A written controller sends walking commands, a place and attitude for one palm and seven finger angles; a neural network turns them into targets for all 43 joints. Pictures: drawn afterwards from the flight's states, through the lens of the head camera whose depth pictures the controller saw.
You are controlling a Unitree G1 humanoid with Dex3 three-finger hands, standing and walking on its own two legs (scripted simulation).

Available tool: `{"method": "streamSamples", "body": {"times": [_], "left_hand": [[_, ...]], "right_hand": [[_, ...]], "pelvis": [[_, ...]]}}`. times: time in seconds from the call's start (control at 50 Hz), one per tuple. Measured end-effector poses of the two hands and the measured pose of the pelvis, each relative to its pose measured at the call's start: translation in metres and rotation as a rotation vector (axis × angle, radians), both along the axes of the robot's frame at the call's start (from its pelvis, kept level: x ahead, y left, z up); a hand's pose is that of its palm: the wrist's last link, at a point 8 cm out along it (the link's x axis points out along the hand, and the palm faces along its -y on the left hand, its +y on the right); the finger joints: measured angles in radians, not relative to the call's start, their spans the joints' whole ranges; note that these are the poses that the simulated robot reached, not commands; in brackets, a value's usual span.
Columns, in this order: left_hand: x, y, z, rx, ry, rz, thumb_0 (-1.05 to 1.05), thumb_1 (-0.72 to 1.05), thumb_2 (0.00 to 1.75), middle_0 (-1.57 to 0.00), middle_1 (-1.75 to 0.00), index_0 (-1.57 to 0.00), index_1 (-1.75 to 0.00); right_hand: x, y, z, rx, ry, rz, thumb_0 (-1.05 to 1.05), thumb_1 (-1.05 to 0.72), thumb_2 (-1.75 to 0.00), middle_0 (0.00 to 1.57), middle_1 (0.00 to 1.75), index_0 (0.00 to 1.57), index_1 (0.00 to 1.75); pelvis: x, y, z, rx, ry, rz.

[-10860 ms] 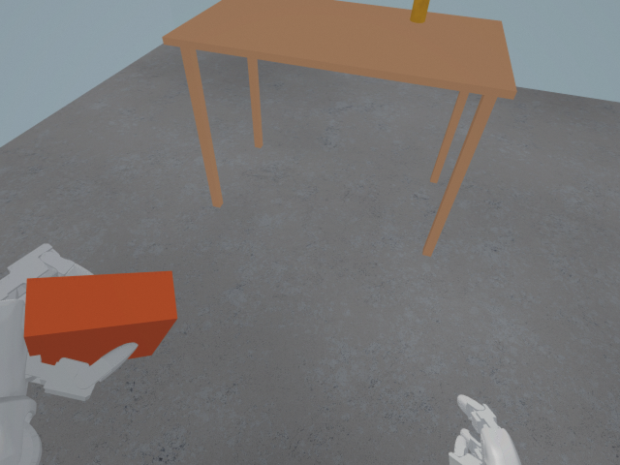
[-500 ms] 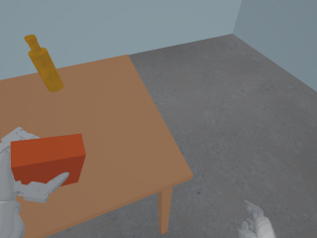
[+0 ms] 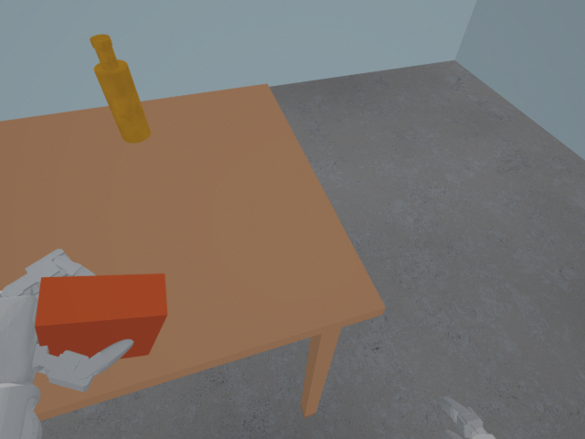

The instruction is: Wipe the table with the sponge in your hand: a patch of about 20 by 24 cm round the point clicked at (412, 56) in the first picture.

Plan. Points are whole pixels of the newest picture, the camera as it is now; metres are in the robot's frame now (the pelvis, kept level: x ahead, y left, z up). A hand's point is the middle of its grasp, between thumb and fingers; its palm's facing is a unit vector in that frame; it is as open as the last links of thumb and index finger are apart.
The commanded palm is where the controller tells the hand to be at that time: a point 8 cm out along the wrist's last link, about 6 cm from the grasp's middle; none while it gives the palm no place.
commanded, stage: come to a stop and stand still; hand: left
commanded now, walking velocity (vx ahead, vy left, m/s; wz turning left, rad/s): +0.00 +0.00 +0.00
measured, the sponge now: (120, 321) +0.21 +0.23 +0.09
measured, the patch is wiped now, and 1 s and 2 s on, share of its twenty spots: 0.00 0.05 0.05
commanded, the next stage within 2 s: look again from close up in 0.54 s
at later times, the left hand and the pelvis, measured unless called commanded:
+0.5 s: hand (29, 286) +0.22 +0.31 +0.14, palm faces +0.41 -0.83 -0.37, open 9.3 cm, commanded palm +0.16 +0.32 +0.18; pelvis +0.00 +0.04 +0.00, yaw +2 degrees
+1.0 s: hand (52, 301) +0.21 +0.27 +0.15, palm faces +0.37 -0.85 -0.36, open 9.3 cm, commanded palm +0.15 +0.30 +0.18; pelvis +0.00 +0.01 +0.00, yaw +3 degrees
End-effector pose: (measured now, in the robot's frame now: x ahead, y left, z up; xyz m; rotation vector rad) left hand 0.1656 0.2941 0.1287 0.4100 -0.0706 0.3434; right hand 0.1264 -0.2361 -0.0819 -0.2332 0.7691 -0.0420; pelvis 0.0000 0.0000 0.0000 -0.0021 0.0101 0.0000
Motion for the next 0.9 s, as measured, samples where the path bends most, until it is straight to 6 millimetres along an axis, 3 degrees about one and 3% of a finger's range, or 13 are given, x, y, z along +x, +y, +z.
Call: {"method": "streamSamples", "body": {"times": [0.04, 0.08, 0.24, 0.3, 0.4, 0.52, 0.58, 0.76, 0.9], "left_hand": [[-0.001, 0.004, -0.009, -0.033, -0.016, 0.002, -0.01, -0.43, 1.03, -0.82, -1.39, -0.81, -1.38], [0.002, 0.01, -0.002, -0.02, -0.076, 0.004, -0.02, -0.44, 1.04, -0.83, -1.39, -0.81, -1.38], [0.013, 0.033, 0.07, 0.163, -0.344, -0.028, -0.01, -0.44, 1.04, -0.83, -1.39, -0.81, -1.39], [0.012, 0.034, 0.081, 0.183, -0.359, -0.055, -0.01, -0.43, 1.04, -0.82, -1.39, -0.81, -1.39], [0.015, 0.047, 0.059, 0.13, -0.252, -0.029, 0.0, -0.43, 1.04, -0.82, -1.4, -0.81, -1.39], [0.013, 0.051, 0.025, 0.041, -0.141, 0.015, 0.0, -0.43, 1.04, -0.82, -1.4, -0.81, -1.39], [0.013, 0.042, 0.027, 0.033, -0.154, -0.006, 0.0, -0.43, 1.04, -0.82, -1.4, -0.81, -1.39], [0.013, 0.03, 0.064, 0.141, -0.232, -0.069, 0.0, -0.43, 1.04, -0.82, -1.39, -0.81, -1.39], [0.007, 0.028, 0.05, 0.086, -0.155, -0.017, 0.0, -0.43, 1.04, -0.82, -1.4, -0.81, -1.39]], "right_hand": [[0.0, 0.002, 0.003, -0.044, 0.038, 0.043, 0.01, -0.9, -0.9, 0.2, 0.3, 0.2, 0.3], [0.005, 0.005, 0.007, -0.081, 0.06, 0.085, 0.01, -0.9, -0.9, 0.2, 0.3, 0.2, 0.3], [0.05, 0.028, 0.023, -0.078, -0.064, 0.127, 0.01, -0.9, -0.9, 0.2, 0.3, 0.2, 0.3], [0.063, 0.04, 0.026, -0.038, -0.112, 0.093, 0.01, -0.9, -0.9, 0.2, 0.3, 0.2, 0.3], [0.073, 0.058, 0.025, 0.012, -0.125, 0.057, 0.01, -0.9, -0.9, 0.2, 0.3, 0.2, 0.3], [0.067, 0.067, 0.02, 0.014, -0.079, 0.082, 0.01, -0.9, -0.9, 0.2, 0.3, 0.2, 0.3], [0.064, 0.066, 0.018, 0.005, -0.058, 0.1, 0.01, -0.9, -0.9, 0.2, 0.3, 0.2, 0.3], [0.062, 0.047, 0.017, 0.004, -0.057, 0.052, 0.01, -0.9, -0.9, 0.2, 0.3, 0.2, 0.3], [0.061, 0.03, 0.02, 0.009, -0.078, -0.001, 0.01, -0.9, -0.9, 0.2, 0.3, 0.2, 0.3]], "pelvis": [[0.0, 0.0, -0.001, -0.004, -0.003, 0.024], [0.0, 0.001, -0.002, -0.011, -0.007, 0.047], [0.004, 0.021, -0.002, -0.023, -0.002, 0.063], [0.006, 0.03, -0.001, -0.012, 0.002, 0.042], [0.007, 0.037, 0.001, 0.004, 0.006, 0.024], [0.004, 0.036, 0.001, 0.001, 0.004, 0.037], [0.004, 0.034, 0.0, -0.004, 0.004, 0.046], [0.007, 0.026, 0.002, -0.007, 0.002, 0.056], [0.005, 0.019, 0.004, 0.0, -0.006, 0.048]]}}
